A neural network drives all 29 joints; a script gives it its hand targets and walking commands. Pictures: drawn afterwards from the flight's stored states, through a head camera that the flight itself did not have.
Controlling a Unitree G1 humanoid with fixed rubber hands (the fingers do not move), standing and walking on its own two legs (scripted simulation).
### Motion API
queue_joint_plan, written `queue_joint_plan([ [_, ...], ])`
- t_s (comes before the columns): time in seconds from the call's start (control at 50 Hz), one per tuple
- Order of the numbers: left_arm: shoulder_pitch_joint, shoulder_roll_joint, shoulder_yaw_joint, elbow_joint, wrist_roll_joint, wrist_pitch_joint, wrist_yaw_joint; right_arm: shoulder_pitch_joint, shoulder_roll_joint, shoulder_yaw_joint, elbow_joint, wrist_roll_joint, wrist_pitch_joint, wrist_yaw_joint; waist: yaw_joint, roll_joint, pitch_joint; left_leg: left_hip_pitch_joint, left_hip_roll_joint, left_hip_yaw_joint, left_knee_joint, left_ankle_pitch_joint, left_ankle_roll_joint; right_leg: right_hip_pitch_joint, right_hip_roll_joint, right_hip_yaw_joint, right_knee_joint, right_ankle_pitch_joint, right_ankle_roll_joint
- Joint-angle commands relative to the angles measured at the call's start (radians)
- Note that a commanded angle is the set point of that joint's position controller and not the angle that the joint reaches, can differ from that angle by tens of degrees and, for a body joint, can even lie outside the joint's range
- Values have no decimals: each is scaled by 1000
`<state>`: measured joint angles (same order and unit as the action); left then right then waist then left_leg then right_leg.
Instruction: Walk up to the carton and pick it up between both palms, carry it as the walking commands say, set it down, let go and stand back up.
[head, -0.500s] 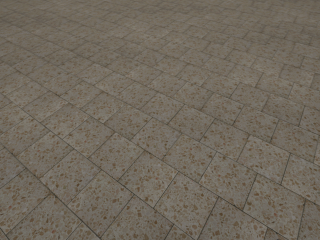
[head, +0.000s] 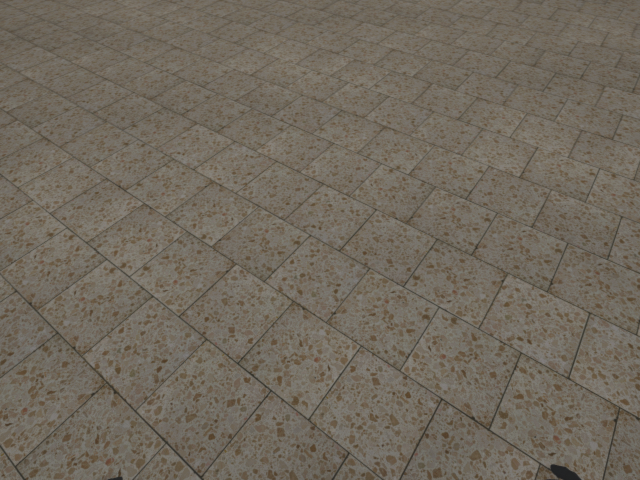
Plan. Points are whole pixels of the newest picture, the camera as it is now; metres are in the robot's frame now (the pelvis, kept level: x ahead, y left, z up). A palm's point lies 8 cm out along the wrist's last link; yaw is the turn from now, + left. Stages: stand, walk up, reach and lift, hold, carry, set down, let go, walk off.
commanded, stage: stand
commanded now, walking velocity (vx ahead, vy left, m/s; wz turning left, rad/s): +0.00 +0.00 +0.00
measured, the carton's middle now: out of the picture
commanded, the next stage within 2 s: walk up in 0.28 s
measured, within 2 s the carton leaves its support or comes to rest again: neither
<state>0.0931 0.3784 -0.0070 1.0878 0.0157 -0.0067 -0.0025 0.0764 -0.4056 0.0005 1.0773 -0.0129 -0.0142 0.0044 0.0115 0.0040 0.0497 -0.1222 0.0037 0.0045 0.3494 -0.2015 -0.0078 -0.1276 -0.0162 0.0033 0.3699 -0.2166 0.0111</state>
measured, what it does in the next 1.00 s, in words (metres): steps to the left, turning left: left foot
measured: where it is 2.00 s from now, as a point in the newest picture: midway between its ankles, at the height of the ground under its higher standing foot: outside the picture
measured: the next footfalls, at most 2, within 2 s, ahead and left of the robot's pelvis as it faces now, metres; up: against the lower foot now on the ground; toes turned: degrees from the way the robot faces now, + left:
left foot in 0.82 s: +0.04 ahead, +0.23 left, +0.00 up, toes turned +18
right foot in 1.16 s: +0.13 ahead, +0.13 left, +0.00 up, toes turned +27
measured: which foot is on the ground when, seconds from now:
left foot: down 0.00-0.56, up 0.58-0.80, down 0.82-1.00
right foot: down 0.00-0.84, up 0.86-1.00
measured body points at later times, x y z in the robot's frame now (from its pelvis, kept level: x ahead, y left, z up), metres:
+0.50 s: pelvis -0.01 +0.00 +0.00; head +0.00 +0.00 +0.45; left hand +0.09 +0.31 -0.12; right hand +0.09 -0.31 -0.12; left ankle -0.01 +0.12 -0.75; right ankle -0.01 -0.12 -0.75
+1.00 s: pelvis -0.02 +0.10 -0.01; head +0.01 +0.13 +0.44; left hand -0.01 +0.48 -0.11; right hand +0.23 -0.16 -0.09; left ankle +0.00 +0.22 -0.75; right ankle +0.04 +0.00 -0.71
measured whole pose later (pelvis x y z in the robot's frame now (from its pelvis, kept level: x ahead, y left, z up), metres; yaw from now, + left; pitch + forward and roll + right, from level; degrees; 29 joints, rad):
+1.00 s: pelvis -0.02 +0.10 -0.01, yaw +25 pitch +3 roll -1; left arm 0.05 0.50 0.05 0.94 0.02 -0.03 -0.01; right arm 0.13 -0.47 -0.03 0.80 -0.06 0.04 0.13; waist -0.05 -0.02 0.03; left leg -0.36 -0.06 -0.09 0.42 -0.10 0.03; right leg -0.46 -0.03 -0.07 0.84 -0.45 0.02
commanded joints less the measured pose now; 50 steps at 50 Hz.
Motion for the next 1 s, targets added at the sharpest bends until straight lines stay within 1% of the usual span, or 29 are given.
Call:
queue_joint_plan([
  [0.0,-65,178,31,-40,-7,-21,11,-75,-197,-41,-37,-5,-5,-11,1,8,-99,66,115,-71,-40,171,30,5,-108,94,-60,193,-25],
  [0.02,-41,210,35,-42,-4,-19,13,-26,-160,-38,-52,5,-3,-6,-22,-32,-92,60,125,-80,-38,226,33,5,-103,73,-56,204,-28],
  [0.04,-32,170,31,-26,-12,-12,16,-11,-210,-41,-33,0,-5,-14,-2,52,-94,28,115,-74,-40,200,24,36,-111,98,-62,189,-30],
  [0.1,-21,214,43,-38,0,-15,11,-16,-146,-23,-28,9,-4,-12,1,-5,-92,34,111,-65,-21,215,26,40,-111,87,-64,261,-38],
  [0.12,-35,182,34,-32,11,-17,14,-56,-138,-22,-39,4,-11,-15,-20,41,-85,34,116,-65,-26,219,27,43,-112,85,-55,276,-30],
  [0.2,-64,170,24,-44,10,-22,10,-38,-159,-24,-42,-4,-6,-11,-16,-78,-88,67,126,-77,-40,252,26,21,-96,54,-50,242,-15],
  [0.24,-62,185,30,-38,-3,-17,12,-48,-182,-35,-41,-9,-9,-16,-6,6,-64,47,120,-70,-46,203,23,23,-99,78,-84,199,-23],
  [0.36,-50,168,33,-30,4,-15,13,-4,-164,-32,-28,-6,0,-29,0,-30,-1,1,126,-80,-70,101,32,-2,-105,89,-87,145,-31],
  [0.38,-33,186,36,-27,-5,-12,14,-36,-191,-31,-31,-1,0,-20,7,20,-46,23,115,-77,-86,33,35,5,-95,96,-98,88,-31],
  [0.42,-43,235,49,-11,-7,-20,9,-34,-165,-39,-17,5,0,-12,-3,-37,-50,23,115,-87,-82,79,31,-5,-87,99,-102,56,-30],
  [0.44,-59,188,35,-45,2,-18,6,-55,-163,-32,-41,3,-4,-13,-1,10,-39,22,114,-62,-61,80,34,-9,-102,100,-102,98,-30],
  [0.46,18,353,103,-98,-7,-18,-1,-67,-253,-75,-185,-47,20,46,35,57,-109,-317,68,-162,48,246,52,154,-125,32,47,133,-84],
  [0.48,57,374,117,-102,-8,-27,-2,-151,-238,-70,-232,-45,35,67,63,6,-62,-439,24,-100,147,227,46,211,-191,70,-2,133,-108],
  [0.5,37,391,126,-109,-1,-21,1,-125,-192,-65,-258,-43,44,77,49,-147,-81,-454,37,-17,260,-58,31,188,-338,127,-103,108,-176],
  [0.52,10,399,129,-115,2,-26,6,-125,-211,-75,-275,-51,51,87,26,-155,-63,-485,47,-35,428,-147,8,130,-433,183,-166,134,-237],
  [0.54,-14,369,126,-152,11,-25,11,-117,-227,-79,-275,-63,54,101,8,-85,-97,-482,72,-71,563,-174,-1,120,-438,152,-106,263,-273],
  [0.56,-36,353,131,-189,2,-27,5,-72,-219,-72,-289,-53,59,121,-13,-22,-141,-478,95,-120,533,-158,1,105,-424,91,-90,227,-255],
  [0.6,-38,282,130,-160,6,-45,11,-25,-208,-71,-313,-48,48,141,-14,-49,-102,-420,76,-91,372,-137,29,30,-385,61,-35,222,-201],
  [0.64,-22,306,121,-158,10,-50,6,-31,-168,-70,-299,-45,53,158,-14,-130,-152,-357,98,-58,309,-98,19,53,-358,-22,-45,185,-210],
  [0.66,-66,333,123,-162,19,-51,4,7,-185,-85,-297,-51,59,158,-46,-184,-168,-349,95,-59,337,-50,8,31,-373,-32,-53,150,-218],
  [0.7,-74,375,142,-175,26,-44,-4,12,-231,-98,-321,-45,56,152,-48,-199,-160,-330,92,-17,317,-110,0,-1,-389,-64,15,87,-206],
  [0.74,-146,323,129,-203,25,-40,-10,56,-240,-95,-292,-55,46,148,-97,-141,-140,-215,59,3,189,-59,34,-144,-286,-155,121,77,-140],
  [0.76,-166,285,110,-217,22,-39,-14,118,-292,-114,-242,-70,39,141,-131,5,-157,-71,41,-97,102,-89,90,-267,-186,-204,328,-35,-73],
  [0.78,-128,228,97,-239,30,-30,-12,114,-386,-128,-268,-70,42,124,-123,333,-123,-24,175,-327,-77,173,142,-446,-22,-259,485,-370,-18],
  [0.8,-91,260,96,-219,24,-22,-2,94,-420,-122,-276,-68,39,123,-80,328,-101,17,244,-549,-129,200,214,-567,33,-114,590,-468,16],
  [0.82,-67,301,101,-216,28,-23,3,72,-401,-116,-292,-54,42,116,-55,176,-84,14,225,-504,-114,164,229,-550,1,-83,598,-417,2],
  [0.84,-49,314,109,-194,17,-25,2,55,-396,-119,-297,-52,44,112,-61,163,-109,16,200,-485,-129,77,223,-513,-14,-61,547,-357,-4],
  [0.92,51,312,104,-158,-6,-26,4,7,-273,-97,-350,-43,49,112,-19,150,-195,135,62,-298,-40,259,138,-464,17,-70,439,-148,16],
  [0.98,28,287,91,-196,1,-25,6,-22,-281,-90,-389,-53,60,122,-16,171,-213,21,69,-329,-78,123,176,-363,23,-42,387,-152,-4],
])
